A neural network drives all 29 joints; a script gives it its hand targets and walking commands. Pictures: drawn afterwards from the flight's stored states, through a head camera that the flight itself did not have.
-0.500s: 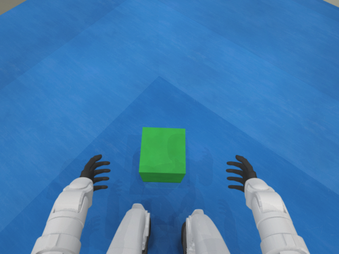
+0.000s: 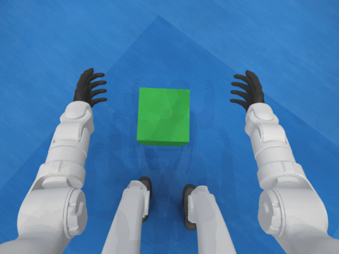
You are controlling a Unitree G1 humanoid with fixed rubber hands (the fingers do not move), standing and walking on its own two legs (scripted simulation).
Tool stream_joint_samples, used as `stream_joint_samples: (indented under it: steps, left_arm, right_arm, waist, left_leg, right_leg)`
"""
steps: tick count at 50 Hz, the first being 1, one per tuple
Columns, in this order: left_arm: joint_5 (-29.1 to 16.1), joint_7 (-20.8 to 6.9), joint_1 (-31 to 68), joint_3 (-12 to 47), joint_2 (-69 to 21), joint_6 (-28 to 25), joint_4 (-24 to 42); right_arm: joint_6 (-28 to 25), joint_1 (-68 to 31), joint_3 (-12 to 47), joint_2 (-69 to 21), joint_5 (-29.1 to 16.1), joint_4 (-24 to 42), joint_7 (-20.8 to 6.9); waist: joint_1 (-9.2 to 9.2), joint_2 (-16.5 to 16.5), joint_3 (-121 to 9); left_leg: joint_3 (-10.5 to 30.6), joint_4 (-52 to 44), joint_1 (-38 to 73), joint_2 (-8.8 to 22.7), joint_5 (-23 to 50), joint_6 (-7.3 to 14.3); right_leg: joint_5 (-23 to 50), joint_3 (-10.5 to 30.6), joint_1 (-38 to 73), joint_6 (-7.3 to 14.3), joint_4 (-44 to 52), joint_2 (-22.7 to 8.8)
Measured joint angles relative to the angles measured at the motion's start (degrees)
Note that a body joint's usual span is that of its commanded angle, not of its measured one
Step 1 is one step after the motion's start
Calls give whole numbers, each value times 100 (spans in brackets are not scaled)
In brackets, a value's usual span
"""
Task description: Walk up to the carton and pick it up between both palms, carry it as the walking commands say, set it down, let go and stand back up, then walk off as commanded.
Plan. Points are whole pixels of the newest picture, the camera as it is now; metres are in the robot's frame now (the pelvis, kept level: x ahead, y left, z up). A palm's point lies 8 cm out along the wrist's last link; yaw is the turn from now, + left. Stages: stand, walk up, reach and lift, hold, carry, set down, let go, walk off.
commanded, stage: reach and lift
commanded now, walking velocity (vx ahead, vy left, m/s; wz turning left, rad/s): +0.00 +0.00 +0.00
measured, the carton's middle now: (163, 120) +0.48 +0.03 -0.54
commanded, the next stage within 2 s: none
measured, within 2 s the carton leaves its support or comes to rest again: neither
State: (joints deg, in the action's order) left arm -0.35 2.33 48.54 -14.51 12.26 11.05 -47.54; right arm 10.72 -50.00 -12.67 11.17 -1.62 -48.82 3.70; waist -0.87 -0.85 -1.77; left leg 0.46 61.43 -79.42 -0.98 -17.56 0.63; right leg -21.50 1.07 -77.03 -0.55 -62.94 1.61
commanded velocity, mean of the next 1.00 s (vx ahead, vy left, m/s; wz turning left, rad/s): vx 0.00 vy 0.00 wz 0.00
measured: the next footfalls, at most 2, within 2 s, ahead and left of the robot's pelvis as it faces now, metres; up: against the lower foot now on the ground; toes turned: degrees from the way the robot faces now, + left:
none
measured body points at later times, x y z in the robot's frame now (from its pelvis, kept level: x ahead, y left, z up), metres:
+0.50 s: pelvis +0.00 +0.00 -0.03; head +0.31 +0.01 +0.30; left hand +0.50 +0.22 -0.15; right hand +0.51 -0.17 -0.15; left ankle +0.08 +0.11 -0.63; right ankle +0.06 -0.12 -0.63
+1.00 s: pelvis -0.03 +0.00 -0.18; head +0.31 +0.01 +0.11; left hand +0.51 +0.21 -0.32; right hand +0.52 -0.17 -0.32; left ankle +0.08 +0.11 -0.63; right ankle +0.05 -0.12 -0.63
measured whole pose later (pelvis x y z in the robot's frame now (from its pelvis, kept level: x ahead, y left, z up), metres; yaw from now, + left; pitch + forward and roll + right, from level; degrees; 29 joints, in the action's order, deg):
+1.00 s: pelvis -0.03 +0.00 -0.18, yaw -2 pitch +49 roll -2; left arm -5.3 3.7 70.2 -14.2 18.4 6.8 -54.6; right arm 8.2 -69.5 -11.5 15.0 -5.0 -51.6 7.2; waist -1.9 -0.5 0.0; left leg 1.3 100.8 -122.0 -1.5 -27.3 0.2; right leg -31.8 0.7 -118.9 -1.6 -102.0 3.9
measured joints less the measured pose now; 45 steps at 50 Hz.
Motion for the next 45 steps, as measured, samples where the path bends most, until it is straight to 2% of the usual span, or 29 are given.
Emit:
stream_joint_samples:
  steps: [10, 18, 22, 33, 45]
  left_arm:
    - [71, -190, 1055, -346, 253, -505, -478]
    - [325, -372, 1027, -691, 143, -665, -296]
    - [394, -426, 999, -793, 136, -692, -380]
    - [299, -237, 1554, -569, 285, -587, -647]
    - [-372, 68, 1944, -58, 569, -382, -489]
  right_arm:
    - [-395, -867, -137, 69, 80, -135, 36]
    - [-513, -808, -377, -138, 399, 190, 4]
    - [-525, -767, -488, -182, 456, 130, -22]
    - [-462, -1358, -474, -11, 276, -221, 107]
    - [-218, -1722, 29, 293, -223, -43, 329]
  waist:
    - [-57, 3, -175]
    - [-82, 37, -319]
    - [-90, 15, -461]
    - [-49, -10, -438]
    - [-83, 38, 57]
  left_leg:
    - [1, -63, -721, 23, 71, -11]
    - [24, -197, -975, 18, 139, -15]
    - [22, -31, -1243, 14, 95, -19]
    - [77, 1697, -2699, -42, -415, -51]
    - [101, 3424, -3909, -63, -854, -50]
  right_leg:
    - [95, 54, -745, -7, 62, 62]
    - [175, 81, -1001, -15, 206, 87]
    - [129, 92, -1274, -19, 32, 99]
    - [-434, 15, -2689, -30, -1704, 126]
    - [-901, -42, -3844, -83, -3395, 199]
